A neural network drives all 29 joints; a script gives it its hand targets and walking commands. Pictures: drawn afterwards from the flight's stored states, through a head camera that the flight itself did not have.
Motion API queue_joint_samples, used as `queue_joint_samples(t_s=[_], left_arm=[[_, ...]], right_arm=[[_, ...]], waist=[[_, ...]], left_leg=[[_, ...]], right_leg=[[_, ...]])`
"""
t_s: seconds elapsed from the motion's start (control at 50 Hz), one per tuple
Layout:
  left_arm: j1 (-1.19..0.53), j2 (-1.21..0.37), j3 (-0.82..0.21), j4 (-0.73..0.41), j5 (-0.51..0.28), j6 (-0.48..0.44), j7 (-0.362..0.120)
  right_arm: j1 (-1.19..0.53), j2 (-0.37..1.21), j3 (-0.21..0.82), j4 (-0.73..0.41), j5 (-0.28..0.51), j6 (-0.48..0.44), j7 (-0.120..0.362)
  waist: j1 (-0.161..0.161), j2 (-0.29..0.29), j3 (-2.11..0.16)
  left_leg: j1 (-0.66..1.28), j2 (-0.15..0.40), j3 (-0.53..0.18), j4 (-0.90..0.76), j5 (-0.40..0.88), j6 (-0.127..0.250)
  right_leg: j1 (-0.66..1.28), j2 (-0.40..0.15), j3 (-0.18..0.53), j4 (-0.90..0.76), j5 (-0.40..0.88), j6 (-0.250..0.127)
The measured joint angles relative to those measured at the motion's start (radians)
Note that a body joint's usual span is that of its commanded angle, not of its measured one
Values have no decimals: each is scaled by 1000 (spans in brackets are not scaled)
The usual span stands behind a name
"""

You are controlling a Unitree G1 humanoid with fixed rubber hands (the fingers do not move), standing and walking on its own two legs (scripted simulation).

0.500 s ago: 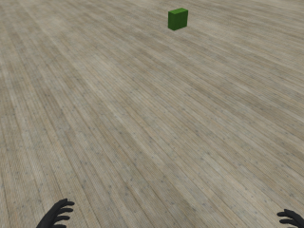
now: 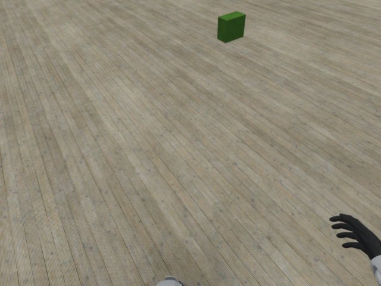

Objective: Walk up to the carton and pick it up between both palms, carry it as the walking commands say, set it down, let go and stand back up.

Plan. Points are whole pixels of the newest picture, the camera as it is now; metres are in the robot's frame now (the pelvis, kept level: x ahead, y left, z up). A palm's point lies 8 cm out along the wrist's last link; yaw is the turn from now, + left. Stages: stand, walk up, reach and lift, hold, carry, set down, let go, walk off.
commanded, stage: walk up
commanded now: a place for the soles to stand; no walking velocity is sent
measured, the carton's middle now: (231, 27) +2.97 -0.19 -0.63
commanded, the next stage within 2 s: none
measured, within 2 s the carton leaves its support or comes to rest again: neither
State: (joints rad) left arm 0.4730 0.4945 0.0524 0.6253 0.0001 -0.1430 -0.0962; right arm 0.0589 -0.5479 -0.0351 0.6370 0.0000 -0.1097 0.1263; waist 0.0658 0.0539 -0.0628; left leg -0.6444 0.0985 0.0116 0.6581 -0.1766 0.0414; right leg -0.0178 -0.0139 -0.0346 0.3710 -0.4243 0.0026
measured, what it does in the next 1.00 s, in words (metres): walks ahead: left foot, then right foot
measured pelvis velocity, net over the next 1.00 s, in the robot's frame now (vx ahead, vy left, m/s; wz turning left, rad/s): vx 0.71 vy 0.05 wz -0.04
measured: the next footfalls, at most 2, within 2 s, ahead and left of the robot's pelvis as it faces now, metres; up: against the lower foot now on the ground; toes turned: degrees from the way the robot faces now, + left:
left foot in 0.04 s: +0.23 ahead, +0.15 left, +0.00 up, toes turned +4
right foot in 0.52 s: +0.55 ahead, -0.14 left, +0.00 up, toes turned -3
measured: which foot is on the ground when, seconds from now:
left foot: up 0.00-0.02, down 0.04-0.54, up 0.56-0.86, down 0.88-1.00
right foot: down 0.00-0.10, up 0.12-0.50, down 0.52-0.90, up 0.92-1.00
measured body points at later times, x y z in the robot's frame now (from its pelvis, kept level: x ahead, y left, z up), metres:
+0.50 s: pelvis +0.38 +0.00 -0.02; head +0.38 +0.01 +0.43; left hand +0.55 +0.32 -0.07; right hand +0.46 -0.35 -0.08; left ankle +0.19 +0.14 -0.72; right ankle +0.51 -0.14 -0.72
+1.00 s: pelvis +0.71 +0.05 -0.01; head +0.71 +0.09 +0.44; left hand +0.81 +0.36 -0.11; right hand +0.88 -0.28 -0.03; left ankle +0.80 +0.12 -0.73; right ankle +0.57 -0.12 -0.65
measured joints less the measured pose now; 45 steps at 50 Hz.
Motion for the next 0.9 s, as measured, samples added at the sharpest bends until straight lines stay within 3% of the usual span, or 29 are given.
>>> queue_joint_samples(t_s=[0.04,0.08,0.1,0.14,0.2,0.32,0.44,0.5,0.54,0.6,0.64,0.72,0.84,0.9], left_arm=[[0,7,0,1,0,7,1],[-26,12,0,2,0,26,6],[-48,6,-1,1,0,30,8],[-80,-1,-12,1,0,31,9],[-100,0,-13,0,0,31,9],[-187,1,-13,-1,0,35,2],[-244,1,-14,-1,0,51,-28],[-244,1,-12,0,0,55,-30],[-243,-5,-9,2,0,48,-27],[-201,-6,-10,2,0,41,-9],[-166,-6,-10,1,0,37,7],[-95,-7,-11,2,0,24,27],[-46,-7,-11,10,0,23,28],[-50,-7,-11,10,0,24,28]], right_arm=[[-13,5,0,1,0,0,0],[-1,24,0,6,0,0,-6],[12,34,0,7,0,0,-10],[53,44,0,7,0,-4,-20],[140,38,-1,7,0,-10,-41],[298,19,0,47,0,-11,-60],[334,13,0,60,0,-16,-60],[312,3,0,61,0,-17,-60],[283,6,1,63,0,-16,-60],[235,34,1,62,0,-16,-63],[208,38,0,61,0,-16,-64],[133,37,0,60,0,-15,-64],[30,36,1,60,0,-8,-36],[31,38,1,61,0,-8,-34]], waist=[[0,-17,-3],[-3,-78,8],[-5,-101,16],[-9,-110,20],[-41,-104,19],[-106,-108,19],[-110,-89,12],[-104,-65,-7],[-74,-39,14],[-39,-24,30],[-20,-15,29],[4,-6,29],[9,-15,27],[7,-41,12]], left_leg=[[4,-8,1,-85,18,0],[11,-46,20,-73,131,-5],[19,-59,27,-53,107,-11],[62,-52,26,-46,23,-17],[176,-31,29,-46,-63,-18],[425,-30,30,-57,-214,-18],[600,-31,30,-123,-327,-18],[612,-31,31,-113,-392,-28],[550,-10,32,74,-391,-28],[371,-34,28,436,-345,-28],[282,-43,26,503,-302,-28],[124,-43,25,473,-260,-28],[51,-42,24,79,-88,-28],[57,-46,29,3,24,-10]], right_leg=[[20,-5,1,-1,-45,12],[7,-49,1,90,-90,12],[-45,-65,1,224,-58,1],[-178,-47,16,521,-45,-17],[-326,-30,19,710,-12,-32],[-553,-50,20,667,121,-29],[-627,-55,21,431,298,-20],[-607,-54,7,330,324,-20],[-585,-33,2,350,195,-15],[-536,-24,7,356,154,-6],[-455,-24,6,309,135,-5],[-296,-23,11,239,79,-5],[-98,-23,16,179,-25,7],[-57,-28,18,216,-97,18]])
